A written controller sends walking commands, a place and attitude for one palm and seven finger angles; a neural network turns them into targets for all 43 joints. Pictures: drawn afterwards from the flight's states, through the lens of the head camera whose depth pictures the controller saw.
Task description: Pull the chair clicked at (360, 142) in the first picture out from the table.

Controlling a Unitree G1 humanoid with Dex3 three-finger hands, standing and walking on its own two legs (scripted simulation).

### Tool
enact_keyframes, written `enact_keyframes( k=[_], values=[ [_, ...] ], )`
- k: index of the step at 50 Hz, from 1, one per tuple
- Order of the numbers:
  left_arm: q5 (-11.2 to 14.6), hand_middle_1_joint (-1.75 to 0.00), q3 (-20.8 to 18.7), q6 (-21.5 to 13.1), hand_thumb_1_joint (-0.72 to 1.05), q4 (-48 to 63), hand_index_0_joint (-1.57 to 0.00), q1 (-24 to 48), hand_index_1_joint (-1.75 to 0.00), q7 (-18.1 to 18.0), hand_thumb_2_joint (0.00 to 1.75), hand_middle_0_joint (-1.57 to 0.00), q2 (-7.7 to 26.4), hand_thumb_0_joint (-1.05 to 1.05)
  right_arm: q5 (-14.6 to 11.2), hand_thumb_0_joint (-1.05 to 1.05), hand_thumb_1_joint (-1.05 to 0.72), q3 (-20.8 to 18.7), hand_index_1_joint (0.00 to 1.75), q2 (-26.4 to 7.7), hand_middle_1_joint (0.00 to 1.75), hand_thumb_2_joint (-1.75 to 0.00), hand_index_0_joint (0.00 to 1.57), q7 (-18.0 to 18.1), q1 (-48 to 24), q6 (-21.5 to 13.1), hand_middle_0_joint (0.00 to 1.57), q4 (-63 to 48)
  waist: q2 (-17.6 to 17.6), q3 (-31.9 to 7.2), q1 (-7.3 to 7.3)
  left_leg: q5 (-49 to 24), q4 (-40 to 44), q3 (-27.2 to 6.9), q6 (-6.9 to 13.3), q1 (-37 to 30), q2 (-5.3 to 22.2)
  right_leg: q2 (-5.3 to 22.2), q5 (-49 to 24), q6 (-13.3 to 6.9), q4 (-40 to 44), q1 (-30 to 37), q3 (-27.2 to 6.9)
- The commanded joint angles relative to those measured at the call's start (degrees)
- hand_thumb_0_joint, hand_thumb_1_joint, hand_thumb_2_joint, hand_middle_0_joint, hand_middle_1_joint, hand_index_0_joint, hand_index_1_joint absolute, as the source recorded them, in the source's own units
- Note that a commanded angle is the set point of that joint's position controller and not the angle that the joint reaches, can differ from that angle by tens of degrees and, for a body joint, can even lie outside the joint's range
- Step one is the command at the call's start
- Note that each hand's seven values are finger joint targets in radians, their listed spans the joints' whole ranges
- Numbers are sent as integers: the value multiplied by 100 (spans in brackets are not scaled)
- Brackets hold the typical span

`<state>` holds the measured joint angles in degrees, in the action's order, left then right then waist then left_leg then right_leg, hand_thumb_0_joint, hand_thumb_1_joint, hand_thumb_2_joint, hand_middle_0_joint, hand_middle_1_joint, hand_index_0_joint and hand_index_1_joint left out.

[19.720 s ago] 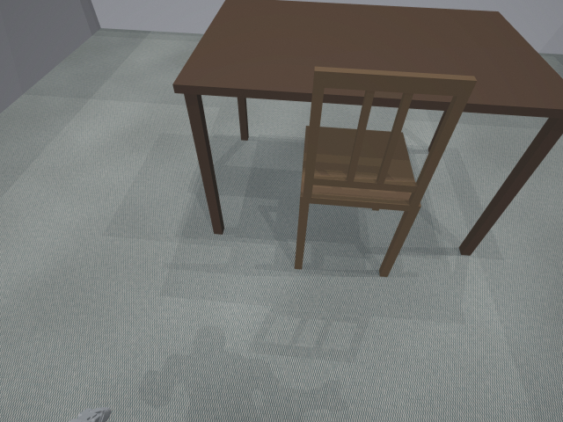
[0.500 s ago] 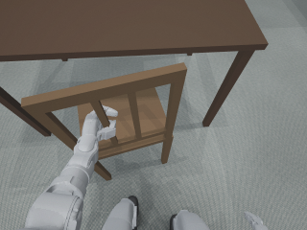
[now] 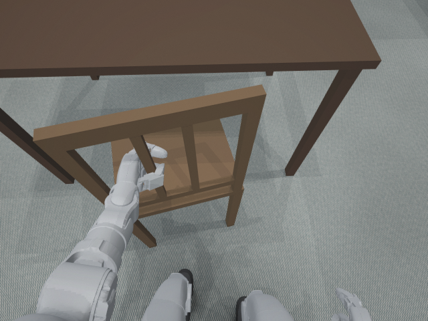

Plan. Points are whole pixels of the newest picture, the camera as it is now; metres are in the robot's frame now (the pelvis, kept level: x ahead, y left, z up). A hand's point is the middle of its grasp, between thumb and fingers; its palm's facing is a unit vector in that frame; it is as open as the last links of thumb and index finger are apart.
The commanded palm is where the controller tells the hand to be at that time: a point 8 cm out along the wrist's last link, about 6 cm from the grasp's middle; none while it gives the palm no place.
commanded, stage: step backward, pulling the chair out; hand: left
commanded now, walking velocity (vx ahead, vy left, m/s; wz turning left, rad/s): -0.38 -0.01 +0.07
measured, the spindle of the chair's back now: (151, 170) +0.41 +0.15 -0.07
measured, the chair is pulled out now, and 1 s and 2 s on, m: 0.14 0.22 0.27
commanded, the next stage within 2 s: none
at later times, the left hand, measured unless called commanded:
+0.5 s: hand (155, 186) +0.36 +0.14 -0.05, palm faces +0.04 -0.98 -0.18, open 5.4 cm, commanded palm +0.36 +0.19 -0.05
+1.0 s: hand (147, 209) +0.31 +0.15 -0.05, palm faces +0.08 -0.98 -0.19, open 5.4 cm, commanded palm +0.31 +0.20 -0.04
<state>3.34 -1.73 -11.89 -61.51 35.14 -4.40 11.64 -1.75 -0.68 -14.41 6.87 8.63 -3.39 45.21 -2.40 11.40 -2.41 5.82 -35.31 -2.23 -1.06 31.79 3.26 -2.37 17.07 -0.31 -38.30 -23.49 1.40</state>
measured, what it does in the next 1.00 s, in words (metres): steps on the spot: left foot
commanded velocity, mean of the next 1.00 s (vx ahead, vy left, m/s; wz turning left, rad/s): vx -0.38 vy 0.03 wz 0.04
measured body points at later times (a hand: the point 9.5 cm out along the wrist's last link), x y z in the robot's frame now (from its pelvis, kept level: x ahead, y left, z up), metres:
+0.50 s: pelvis -0.03 -0.01 +0.00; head +0.08 -0.02 +0.44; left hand +0.36 +0.19 -0.04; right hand +0.09 -0.27 -0.14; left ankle +0.08 +0.13 -0.72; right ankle +0.03 -0.12 -0.72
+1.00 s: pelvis -0.07 -0.01 +0.00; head +0.04 -0.01 +0.44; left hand +0.31 +0.20 -0.04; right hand +0.05 -0.27 -0.13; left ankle +0.00 +0.13 -0.71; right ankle +0.03 -0.12 -0.72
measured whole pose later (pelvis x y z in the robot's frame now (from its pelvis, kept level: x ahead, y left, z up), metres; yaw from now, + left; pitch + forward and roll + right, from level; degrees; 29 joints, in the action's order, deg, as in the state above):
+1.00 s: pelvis -0.07 -0.01 +0.00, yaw +4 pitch +1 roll -1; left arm 4.0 -2.5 -9.6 -59.5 35.0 -5.5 11.6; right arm -3.7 0.1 -14.9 6.8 7.9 -1.5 43.6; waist -1.5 12.8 -4.2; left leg 19.6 -40.9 -3.1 -1.8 27.9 0.8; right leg 1.6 10.2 -0.8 -35.7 -27.0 4.1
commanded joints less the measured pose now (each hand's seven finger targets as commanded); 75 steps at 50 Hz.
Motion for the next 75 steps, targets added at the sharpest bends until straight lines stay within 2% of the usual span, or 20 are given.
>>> enact_keyframes(
  k=[1, 5, 7, 10, 14, 17, 21, 27, 31, 36, 39, 48, 54, 57, 61, 64, 66, 68, 72, 75],
  values=[
    [-108, -145, -209, -439, 90, 1253, -50, 2075, -145, -45, 90, -50, 1123, 0, 11, 0, -90, -288, 30, -867, 30, -90, 20, 36, 300, -196, 20, -453, -589, -3121, -37, -395, 495, -992, 563, -1824, 800, 276, -101, -27, 602, 646, -415],
    [-140, -145, -347, -394, 90, 1239, -50, 2158, -145, -126, 90, -50, 1600, 0, -77, 0, -90, -248, 30, -771, 30, -90, 20, 46, 290, -203, 20, -502, 569, -2845, -157, 343, -604, -93, 14, -1551, 79, 1471, -880, -276, 1471, 629, -1324],
    [-153, -145, -390, -341, 90, 1197, -50, 2062, -145, -166, 90, -50, 1620, 0, -72, 0, -90, -189, 30, -761, 30, -90, 20, 76, 89, -189, 20, -462, 411, -2788, -32, 1011, -1009, -130, -140, -1435, -67, 1876, -1694, -487, 1393, 702, -1294],
    [-111, -145, -395, -229, 90, 1115, -50, 1890, -145, -179, 90, -50, 1446, 0, -54, 0, -90, -165, 30, -900, 30, -90, 20, 152, 221, -170, 20, -380, 478, -2831, -35, -504, -197, -435, -27, -1513, 212, 1497, -2949, -224, 721, 1196, -683],
    [-78, -145, -132, -300, 90, 1351, -50, 2167, -145, -87, 90, -50, 910, 0, -11, 0, -90, -205, 30, -926, 30, -90, 20, 71, 280, -86, 20, -468, -652, -3372, 48, -2592, 387, -1287, 555, -2192, 913, 520, -1161, 81, -3, 906, -293],
    [-90, -145, -101, -318, 90, 1313, -50, 2149, -145, -50, 90, -50, 845, 0, 41, 0, -90, -261, 30, -867, 30, -90, 20, -18, 354, -90, 20, -462, -940, -3387, 45, -2296, 560, -1430, 702, -2476, 1095, 272, 477, 25, 21, 487, -260],
    [-91, -145, -200, -304, 90, 1347, -50, 2015, -145, -33, 90, -50, 1015, 0, -10, 0, -90, -281, 30, -883, 30, -90, 20, -18, 363, -89, 20, -541, -620, -3263, 38, -1601, 416, -1156, 594, -1851, 935, 368, -482, -38, 475, 1059, -367],
    [-74, -145, -360, -253, 90, 1261, -50, 1962, -145, -179, 90, -50, 1531, 0, -143, 0, -90, -222, 30, -795, 30, -90, 20, 32, 139, -135, 20, -556, 596, -2764, 47, 1498, -1346, -222, -146, -1311, -141, 2196, -749, -715, 1740, 674, -1623],
    [-24, -145, -374, -96, 90, 1282, -50, 1753, -145, -171, 90, -50, 1353, 0, -96, 0, -90, -128, 30, -870, 30, -90, 20, 119, 207, -143, 20, -479, 754, -2817, 35, 260, -144, -435, -45, -1488, 129, 1725, -2605, -325, 874, 1243, -694],
    [-25, -145, -59, -181, 90, 1510, -50, 2215, -145, -96, 90, -50, 832, 0, -32, 0, -90, -178, 30, -855, 30, -90, 20, 70, 287, 22, 20, -558, -736, -3327, 109, -2279, 543, -1226, 524, -1894, 1034, 707, -1083, 69, -23, 1209, -322],
    [-70, -145, -195, -200, 90, 1361, -50, 2114, -145, -80, 90, -50, 975, 0, -33, 0, -90, -235, 30, -883, 30, -90, 20, 35, 378, 73, 20, -577, -560, -3305, 111, -1971, 452, -1106, 524, -1750, 1009, 619, -711, 12, 198, 1231, -338],
    [-22, -145, -285, -135, 90, 1341, -50, 1812, -145, -210, 90, -50, 1355, 0, -160, 0, -90, -172, 30, -780, 30, -90, 20, 69, 272, 17, 20, -599, 917, -2869, 105, 1740, -1030, -190, -78, -1519, -132, 2230, -244, -588, 1888, 705, -1240],
    [68, -145, 1, -204, 90, 1566, -50, 2074, -145, -179, 90, -50, 901, 0, -137, 0, -90, -120, 30, -920, 30, -90, 20, 74, 127, 50, 20, -809, -687, -2557, 177, 1157, 1376, -1308, 596, -949, 1164, 637, 788, 13, -85, 796, -146],
    [38, -145, -21, -259, 90, 1497, -50, 2181, -145, -111, 90, -50, 834, 0, -70, 0, -90, -151, 30, -887, 30, -90, 20, 91, 417, 82, 20, -599, -778, -2965, 104, -662, 882, -1237, 692, -1675, 1248, 468, 196, 14, -46, 914, -167],
    [-47, -145, -87, -289, 90, 1347, -50, 2253, -145, -39, 90, -50, 994, 0, -120, 0, -90, -172, 30, -846, 30, -90, 20, 75, 353, 67, 20, -551, -390, -2898, 76, -389, 469, -748, 417, -1169, 984, 832, -757, -120, 387, 1437, -460],
    [-31, -145, -245, -250, 90, 1177, -50, 1903, -145, -135, 90, -50, 1384, 0, -176, 0, -90, -186, 30, -848, 30, -90, 20, 70, 281, 52, 20, -615, 290, -2362, 121, 2231, -252, -398, 105, -715, 332, 1644, 1331, -515, 1345, 358, -1356],
    [-35, -145, -287, -172, 90, 1091, -50, 1771, -145, -228, 90, -50, 1487, 0, -183, 0, -90, -208, 30, -794, 30, -90, 20, 55, 455, 36, 20, -434, 1086, -2635, 101, 2054, -1397, -101, -69, -1598, -55, 2303, 1951, -654, 2381, -215, -1732],
    [-21, -145, -309, -117, 90, 1111, -50, 1771, -145, -219, 90, -50, 1351, 0, -144, 0, -90, -115, 30, -716, 30, -90, 20, 43, 408, -17, 20, -369, 1203, -2782, 111, 1991, -1437, -100, -72, -1749, -96, 2290, 668, -634, 2160, 201, -1338],
    [43, -145, -300, -131, 90, 1150, -50, 1731, -145, -210, 90, -50, 1130, 0, -125, 0, -90, -140, 30, -991, 30, -90, 20, 114, 357, -60, 20, -441, -181, -2559, 244, 268, 842, -908, 362, -1484, 868, 1058, -384, 40, 526, 684, -381],
    [16, -145, -55, -212, 90, 1590, -50, 2257, -145, -185, 90, -50, 846, 0, -86, 0, -90, -83, 30, -818, 30, -90, 20, 68, 295, 42, 20, -580, -1054, -2743, 233, -680, 934, -1051, 602, -1194, 1324, 773, -201, 26, -323, 1055, -216]
  ],
)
